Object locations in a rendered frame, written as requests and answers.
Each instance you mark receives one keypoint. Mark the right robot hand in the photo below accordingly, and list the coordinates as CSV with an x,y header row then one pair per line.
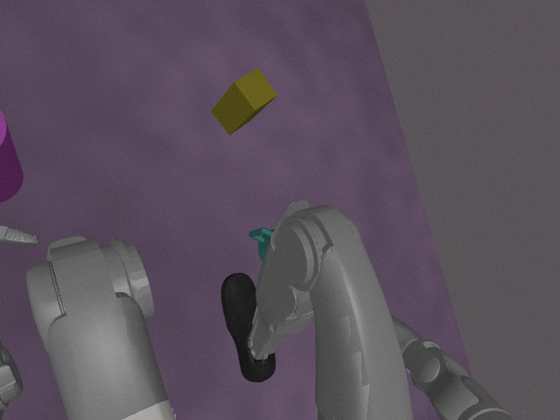
x,y
404,333

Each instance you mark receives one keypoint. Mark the left robot arm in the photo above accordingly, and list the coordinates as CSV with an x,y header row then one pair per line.
x,y
11,385

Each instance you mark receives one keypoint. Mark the right robot arm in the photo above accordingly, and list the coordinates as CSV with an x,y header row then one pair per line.
x,y
445,381

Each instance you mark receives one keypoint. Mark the right robot foot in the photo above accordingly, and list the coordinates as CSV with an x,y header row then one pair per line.
x,y
238,297

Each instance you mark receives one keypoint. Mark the left robot hand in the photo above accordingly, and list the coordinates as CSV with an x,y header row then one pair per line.
x,y
16,236

